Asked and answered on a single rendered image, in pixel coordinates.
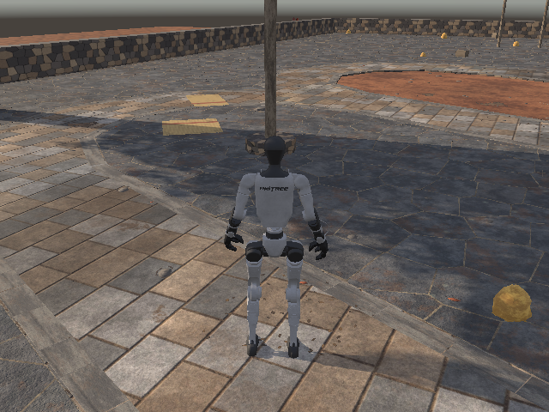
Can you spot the left robot hand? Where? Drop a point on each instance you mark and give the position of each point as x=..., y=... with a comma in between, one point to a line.
x=236, y=239

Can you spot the right robot upper arm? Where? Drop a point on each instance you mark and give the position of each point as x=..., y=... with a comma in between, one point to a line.
x=301, y=182

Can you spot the left robot upper arm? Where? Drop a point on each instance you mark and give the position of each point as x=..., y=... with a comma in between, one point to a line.
x=246, y=182

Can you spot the right robot hand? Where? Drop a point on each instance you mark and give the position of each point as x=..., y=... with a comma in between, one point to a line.
x=323, y=247

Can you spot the robot torso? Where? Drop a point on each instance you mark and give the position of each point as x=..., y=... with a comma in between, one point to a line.
x=274, y=208

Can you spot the robot head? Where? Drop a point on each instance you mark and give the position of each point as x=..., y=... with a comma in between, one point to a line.
x=274, y=148

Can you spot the left robot forearm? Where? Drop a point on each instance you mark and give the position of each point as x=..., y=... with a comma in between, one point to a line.
x=232, y=225

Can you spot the right robot forearm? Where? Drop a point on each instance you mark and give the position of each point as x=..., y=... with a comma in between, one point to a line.
x=316, y=229

